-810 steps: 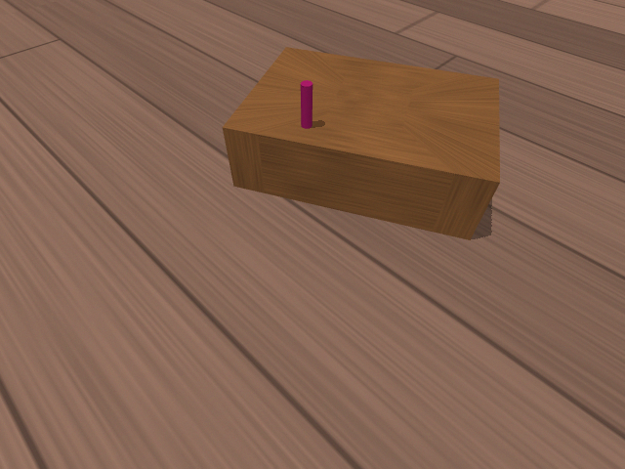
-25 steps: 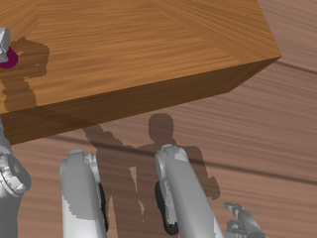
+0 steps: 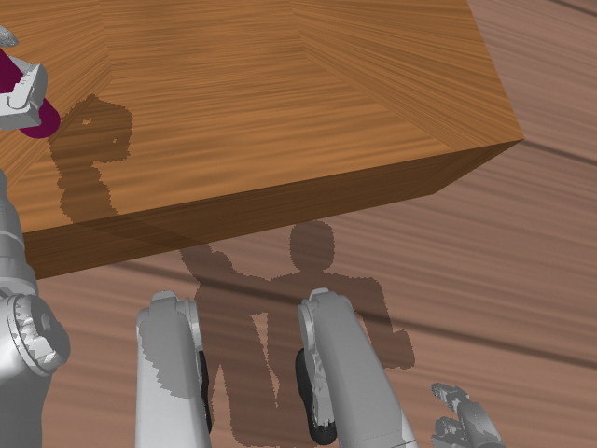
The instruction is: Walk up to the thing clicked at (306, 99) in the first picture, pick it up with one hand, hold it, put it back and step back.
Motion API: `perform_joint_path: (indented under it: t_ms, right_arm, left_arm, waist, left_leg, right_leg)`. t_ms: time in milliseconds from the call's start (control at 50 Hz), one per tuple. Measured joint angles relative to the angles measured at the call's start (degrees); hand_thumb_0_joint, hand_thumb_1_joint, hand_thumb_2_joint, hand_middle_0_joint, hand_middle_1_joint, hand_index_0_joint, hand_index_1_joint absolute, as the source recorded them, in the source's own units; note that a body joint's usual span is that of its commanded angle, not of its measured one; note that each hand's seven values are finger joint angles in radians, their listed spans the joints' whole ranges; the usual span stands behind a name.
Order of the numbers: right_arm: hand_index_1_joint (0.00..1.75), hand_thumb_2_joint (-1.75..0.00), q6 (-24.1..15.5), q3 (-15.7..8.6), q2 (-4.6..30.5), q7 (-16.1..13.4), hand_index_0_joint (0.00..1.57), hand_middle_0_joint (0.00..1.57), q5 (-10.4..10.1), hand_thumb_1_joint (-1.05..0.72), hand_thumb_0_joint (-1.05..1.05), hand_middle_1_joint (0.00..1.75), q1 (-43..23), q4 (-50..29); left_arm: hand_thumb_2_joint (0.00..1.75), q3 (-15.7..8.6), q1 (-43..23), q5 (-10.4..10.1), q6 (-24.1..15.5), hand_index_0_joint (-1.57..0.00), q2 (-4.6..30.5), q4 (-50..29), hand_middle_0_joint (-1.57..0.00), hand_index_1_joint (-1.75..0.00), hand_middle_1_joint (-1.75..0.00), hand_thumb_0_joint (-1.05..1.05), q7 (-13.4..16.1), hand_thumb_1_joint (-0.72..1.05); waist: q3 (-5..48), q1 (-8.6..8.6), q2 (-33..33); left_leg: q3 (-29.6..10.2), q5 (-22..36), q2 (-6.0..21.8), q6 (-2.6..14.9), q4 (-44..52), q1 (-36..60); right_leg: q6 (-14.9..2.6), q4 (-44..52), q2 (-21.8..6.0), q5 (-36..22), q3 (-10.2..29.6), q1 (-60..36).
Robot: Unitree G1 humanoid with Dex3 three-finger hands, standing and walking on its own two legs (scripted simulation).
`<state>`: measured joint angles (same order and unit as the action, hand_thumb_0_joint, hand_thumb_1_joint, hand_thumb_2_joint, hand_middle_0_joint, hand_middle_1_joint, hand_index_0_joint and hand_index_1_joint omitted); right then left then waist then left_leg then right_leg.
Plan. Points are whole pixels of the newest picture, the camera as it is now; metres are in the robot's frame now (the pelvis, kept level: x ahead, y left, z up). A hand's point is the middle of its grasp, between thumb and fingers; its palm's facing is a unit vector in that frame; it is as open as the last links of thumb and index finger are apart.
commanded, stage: settle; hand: left
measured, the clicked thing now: out of the picture +0.51 +0.30 +0.03
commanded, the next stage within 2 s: lift in 0.36 s
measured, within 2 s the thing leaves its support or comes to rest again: neither
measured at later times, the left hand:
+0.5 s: hand out of the picture +0.51 +0.30 +0.05, palm faces +0.28 -0.96 +0.00, open 6.6 cm
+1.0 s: hand out of the picture +0.46 +0.28 +0.13, palm faces +0.27 -0.96 -0.01, open 6.5 cm
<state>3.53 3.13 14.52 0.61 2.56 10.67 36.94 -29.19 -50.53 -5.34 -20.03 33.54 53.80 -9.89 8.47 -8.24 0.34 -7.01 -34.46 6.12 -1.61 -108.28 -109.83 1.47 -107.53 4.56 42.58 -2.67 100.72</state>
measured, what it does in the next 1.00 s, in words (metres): rises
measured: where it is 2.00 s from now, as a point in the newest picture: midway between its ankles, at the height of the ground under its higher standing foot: (258, 410)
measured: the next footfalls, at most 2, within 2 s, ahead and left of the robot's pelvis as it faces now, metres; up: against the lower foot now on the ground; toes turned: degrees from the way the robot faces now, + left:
none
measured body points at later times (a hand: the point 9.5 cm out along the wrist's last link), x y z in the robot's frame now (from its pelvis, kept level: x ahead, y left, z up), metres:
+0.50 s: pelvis +0.01 +0.01 +0.03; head +0.21 +0.07 +0.43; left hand +0.49 +0.35 +0.05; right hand +0.09 -0.25 -0.09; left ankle +0.08 +0.14 -0.45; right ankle +0.05 -0.13 -0.45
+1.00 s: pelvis +0.02 +0.01 +0.09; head +0.17 +0.06 +0.51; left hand +0.44 +0.33 +0.13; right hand +0.13 -0.24 -0.03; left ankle +0.08 +0.14 -0.45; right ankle +0.05 -0.13 -0.45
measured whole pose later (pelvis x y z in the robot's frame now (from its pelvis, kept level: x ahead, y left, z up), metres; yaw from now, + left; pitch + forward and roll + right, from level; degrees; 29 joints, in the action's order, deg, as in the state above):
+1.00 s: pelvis +0.02 +0.01 +0.09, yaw +3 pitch +29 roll -6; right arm 2.5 1.4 12.9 0.2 1.0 11.8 37.7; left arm -24.3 -36.0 -7.2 -18.9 23.6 43.7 -7.5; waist 9.6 -5.7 1.9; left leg -5.0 -31.7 5.3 -0.9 -90.5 -88.0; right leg 1.8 -88.4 3.0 38.5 -2.1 78.8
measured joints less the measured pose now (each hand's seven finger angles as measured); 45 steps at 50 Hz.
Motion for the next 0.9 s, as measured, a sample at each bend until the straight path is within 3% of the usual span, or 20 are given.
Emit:
perform_joint_path:
  t_ms: [600,900]
  right_arm:
    - [0.3,-0.89,-0.2,-0.2,-1.2,0.3,0.21,0.21,0.2,-0.89,0.0,0.3,1.1,0.4]
    - [0.3,-0.89,-0.4,-1.2,-1.5,-0.1,0.21,0.21,-1.1,-0.89,0.0,0.3,1.3,0.6]
  left_arm:
    - [1.17,0.7,2.6,0.9,-1.3,-0.93,-2.4,-0.1,-0.9,-1.23,-1.23,-0.01,1.2,-0.04]
    - [1.17,3.2,10.5,-1.1,0.6,-0.94,-7.2,-6.4,-0.89,-1.23,-1.23,-0.01,1.4,-0.04]
  waist:
    - [0.6,0.02,0.6]
    - [1.2,1.68,1.7]
  left_leg:
    - [1.1,0.8,-0.5,0.92,6.6,6.9]
    - [1.7,1.8,-0.7,0.79,13.6,16.6]
  right_leg:
    - [0.7,7.5,-0.8,-1.5,0.5,-7.2]
    - [0.43,14.8,-1.3,-2.9,0.5,-16.7]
